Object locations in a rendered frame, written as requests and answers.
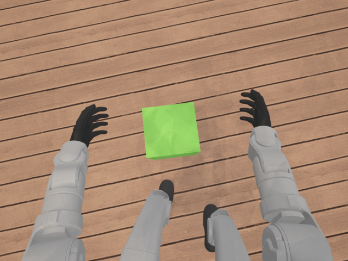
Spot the robot left shin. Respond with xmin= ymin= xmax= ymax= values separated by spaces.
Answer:
xmin=147 ymin=189 xmax=169 ymax=199

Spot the right robot forearm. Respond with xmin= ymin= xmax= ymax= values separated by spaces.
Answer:
xmin=248 ymin=126 xmax=333 ymax=261

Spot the robot right upper arm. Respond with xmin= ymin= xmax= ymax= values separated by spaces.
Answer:
xmin=262 ymin=222 xmax=332 ymax=261

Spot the robot left upper arm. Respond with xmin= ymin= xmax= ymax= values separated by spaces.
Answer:
xmin=23 ymin=237 xmax=86 ymax=261

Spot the carton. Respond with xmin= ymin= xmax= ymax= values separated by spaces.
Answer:
xmin=142 ymin=102 xmax=201 ymax=160

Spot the robot left hand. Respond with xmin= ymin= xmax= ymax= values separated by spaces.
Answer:
xmin=70 ymin=104 xmax=109 ymax=148

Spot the robot right hand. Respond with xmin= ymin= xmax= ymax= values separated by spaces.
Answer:
xmin=239 ymin=89 xmax=271 ymax=128

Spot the right robot thigh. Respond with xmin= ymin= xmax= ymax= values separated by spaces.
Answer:
xmin=207 ymin=215 xmax=251 ymax=261

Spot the left robot forearm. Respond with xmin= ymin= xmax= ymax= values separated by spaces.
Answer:
xmin=21 ymin=140 xmax=89 ymax=261

